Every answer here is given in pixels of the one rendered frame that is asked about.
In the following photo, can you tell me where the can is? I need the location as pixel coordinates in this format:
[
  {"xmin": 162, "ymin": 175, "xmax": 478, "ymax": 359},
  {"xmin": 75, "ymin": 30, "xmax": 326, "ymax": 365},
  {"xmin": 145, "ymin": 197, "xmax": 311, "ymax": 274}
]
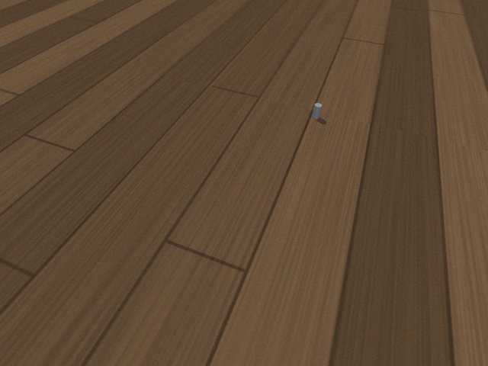
[{"xmin": 312, "ymin": 103, "xmax": 322, "ymax": 119}]

